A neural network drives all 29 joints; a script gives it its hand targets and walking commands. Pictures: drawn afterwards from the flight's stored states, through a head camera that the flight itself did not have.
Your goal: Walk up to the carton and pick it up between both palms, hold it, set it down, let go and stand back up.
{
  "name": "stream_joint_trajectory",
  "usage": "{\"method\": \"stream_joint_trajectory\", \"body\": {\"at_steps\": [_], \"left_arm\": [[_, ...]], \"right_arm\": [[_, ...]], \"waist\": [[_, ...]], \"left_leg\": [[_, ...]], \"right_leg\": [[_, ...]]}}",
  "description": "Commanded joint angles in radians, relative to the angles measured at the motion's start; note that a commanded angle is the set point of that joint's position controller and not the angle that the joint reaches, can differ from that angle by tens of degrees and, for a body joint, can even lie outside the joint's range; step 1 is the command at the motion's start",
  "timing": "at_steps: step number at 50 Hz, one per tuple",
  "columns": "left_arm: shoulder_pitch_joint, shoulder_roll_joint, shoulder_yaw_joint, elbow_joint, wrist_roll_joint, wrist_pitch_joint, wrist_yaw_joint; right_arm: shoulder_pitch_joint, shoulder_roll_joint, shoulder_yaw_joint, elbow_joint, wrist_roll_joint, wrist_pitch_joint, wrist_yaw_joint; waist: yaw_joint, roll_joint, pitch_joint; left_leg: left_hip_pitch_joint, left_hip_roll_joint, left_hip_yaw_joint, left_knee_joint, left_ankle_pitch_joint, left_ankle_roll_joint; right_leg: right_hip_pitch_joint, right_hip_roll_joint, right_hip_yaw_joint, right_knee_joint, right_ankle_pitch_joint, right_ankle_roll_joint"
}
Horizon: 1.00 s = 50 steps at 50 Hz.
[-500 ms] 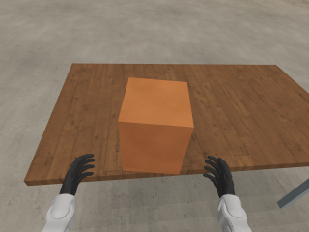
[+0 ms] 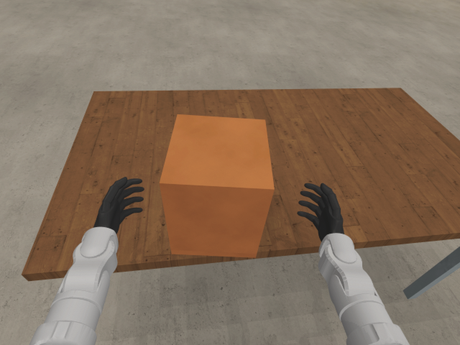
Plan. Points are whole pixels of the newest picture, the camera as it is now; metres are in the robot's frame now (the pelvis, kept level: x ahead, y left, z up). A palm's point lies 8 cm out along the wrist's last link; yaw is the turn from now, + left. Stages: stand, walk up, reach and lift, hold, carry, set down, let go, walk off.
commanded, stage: reach and lift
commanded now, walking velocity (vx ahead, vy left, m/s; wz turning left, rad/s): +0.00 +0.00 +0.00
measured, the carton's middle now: (217, 188) +0.45 +0.02 -0.01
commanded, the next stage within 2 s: none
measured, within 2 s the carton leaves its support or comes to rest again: neither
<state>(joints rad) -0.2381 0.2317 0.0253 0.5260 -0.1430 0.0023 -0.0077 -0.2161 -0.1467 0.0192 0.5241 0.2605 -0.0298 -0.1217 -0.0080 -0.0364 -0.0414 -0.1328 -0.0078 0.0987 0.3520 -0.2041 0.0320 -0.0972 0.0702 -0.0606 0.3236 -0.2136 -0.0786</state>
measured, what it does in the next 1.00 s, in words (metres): stands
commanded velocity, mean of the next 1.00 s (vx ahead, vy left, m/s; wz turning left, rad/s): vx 0.00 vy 0.00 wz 0.00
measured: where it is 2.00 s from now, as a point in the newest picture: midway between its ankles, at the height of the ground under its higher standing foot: outside the picture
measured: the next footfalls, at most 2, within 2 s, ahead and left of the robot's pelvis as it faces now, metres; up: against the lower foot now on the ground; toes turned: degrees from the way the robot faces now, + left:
none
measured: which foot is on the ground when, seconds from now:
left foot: down 0.00-1.00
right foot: down 0.00-1.00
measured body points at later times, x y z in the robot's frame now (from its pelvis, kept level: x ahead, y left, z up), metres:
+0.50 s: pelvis +0.00 +0.00 +0.00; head +0.00 +0.01 +0.45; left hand +0.40 +0.19 +0.12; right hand +0.37 -0.20 +0.11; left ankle -0.01 +0.09 -0.75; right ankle -0.02 -0.06 -0.75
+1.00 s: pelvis -0.01 +0.00 +0.00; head +0.00 +0.02 +0.45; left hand +0.45 +0.19 +0.17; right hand +0.43 -0.20 +0.17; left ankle -0.01 +0.09 -0.75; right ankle -0.02 -0.06 -0.75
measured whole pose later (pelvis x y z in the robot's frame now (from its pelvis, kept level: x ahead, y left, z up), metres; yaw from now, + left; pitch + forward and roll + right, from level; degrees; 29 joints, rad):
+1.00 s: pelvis -0.01 +0.00 +0.00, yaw +0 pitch +7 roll +0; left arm -0.97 0.33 0.05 0.99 -0.17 0.25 0.03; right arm -0.94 -0.26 0.01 0.94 0.34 0.24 -0.15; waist -0.07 -0.03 -0.14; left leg -0.32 0.00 0.09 0.39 -0.19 0.03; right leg -0.27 0.08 -0.07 0.34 -0.19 -0.08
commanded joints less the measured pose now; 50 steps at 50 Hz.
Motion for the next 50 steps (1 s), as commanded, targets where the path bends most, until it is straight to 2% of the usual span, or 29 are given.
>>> {"method": "stream_joint_trajectory", "body": {"at_steps": [1,12,21,25,32,41,50], "left_arm": [[-0.342,0.117,0.067,-0.185,0.009,0.041,-0.009],[-0.521,0.135,0.121,-0.216,0.014,0.18,-0.015],[-0.69,0.158,0.147,-0.152,0.023,0.258,-0.008],[-0.77,0.169,0.148,-0.099,0.024,0.283,-0.004],[-0.927,0.196,0.128,0.003,0.016,0.278,0.015],[-1.133,0.227,0.077,0.188,-0.014,0.244,0.038],[-1.249,0.243,0.031,0.379,-0.035,0.203,0.044]], "right_arm": [[-0.291,-0.096,-0.019,-0.179,0.012,0.021,-0.024],[-0.455,-0.126,-0.002,-0.226,0.047,0.12,-0.055],[-0.617,-0.163,0.001,-0.166,0.074,0.188,-0.065],[-0.699,-0.179,-0.003,-0.113,0.08,0.213,-0.066],[-0.85,-0.207,-0.024,-0.017,0.08,0.231,-0.054],[-1.054,-0.241,-0.048,0.159,0.075,0.243,-0.034],[-1.178,-0.258,-0.036,0.343,0.085,0.237,-0.024]], "waist": [[-0.008,0.043,-0.227],[-0.023,0.045,-0.284],[-0.033,0.05,-0.355],[-0.038,0.048,-0.364],[-0.043,0.061,-0.438],[-0.052,0.071,-0.508],[-0.065,0.072,-0.529]], "left_leg": [[0.13,0.04,-0.108,-0.011,0.308,-0.017],[0.136,0.044,-0.101,-0.008,0.302,-0.017],[0.142,0.045,-0.105,0.012,0.328,-0.018],[0.133,0.044,-0.106,0.013,0.309,-0.017],[0.127,0.047,-0.112,0.026,0.31,-0.019],[0.115,0.047,-0.121,0.038,0.286,-0.023],[0.082,0.043,-0.132,0.053,0.294,-0.029]], "right_leg": [[0.017,-0.104,0.141,-0.04,0.361,0.109],[0.018,-0.109,0.135,-0.02,0.437,0.137],[0.011,-0.1,0.121,0.0,0.509,0.137],[-0.002,-0.095,0.112,0.001,0.501,0.133],[-0.027,-0.085,0.098,0.007,0.49,0.123],[-0.078,-0.076,0.079,0.01,0.459,0.107],[-0.102,-0.074,0.071,0.024,0.488,0.103]]}}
